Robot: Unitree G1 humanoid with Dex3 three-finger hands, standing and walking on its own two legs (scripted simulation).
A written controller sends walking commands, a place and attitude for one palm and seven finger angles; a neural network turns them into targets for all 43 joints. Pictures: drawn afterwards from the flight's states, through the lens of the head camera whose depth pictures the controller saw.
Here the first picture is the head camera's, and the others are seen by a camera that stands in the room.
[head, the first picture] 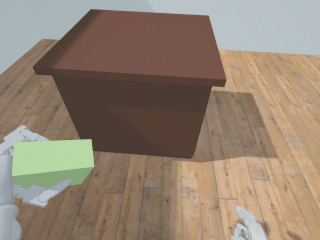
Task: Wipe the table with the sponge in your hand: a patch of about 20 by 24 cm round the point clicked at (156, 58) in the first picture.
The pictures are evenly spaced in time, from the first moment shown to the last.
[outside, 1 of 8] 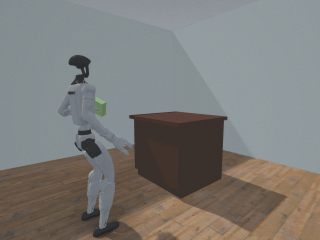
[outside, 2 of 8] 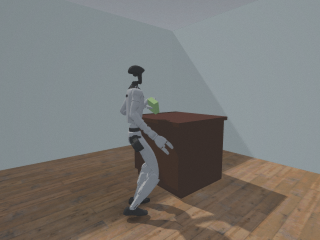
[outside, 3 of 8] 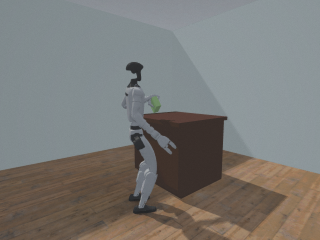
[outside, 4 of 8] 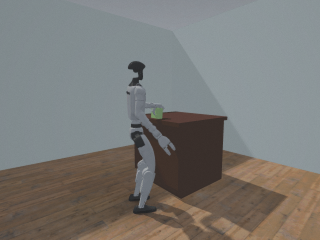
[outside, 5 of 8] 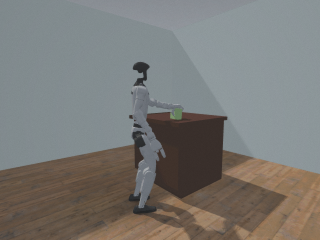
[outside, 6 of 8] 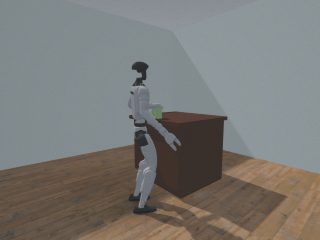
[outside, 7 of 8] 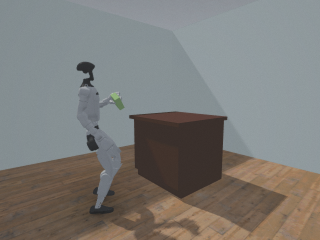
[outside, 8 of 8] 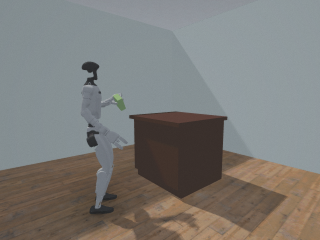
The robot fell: no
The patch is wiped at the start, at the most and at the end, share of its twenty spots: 0.00 1.00 1.00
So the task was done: yes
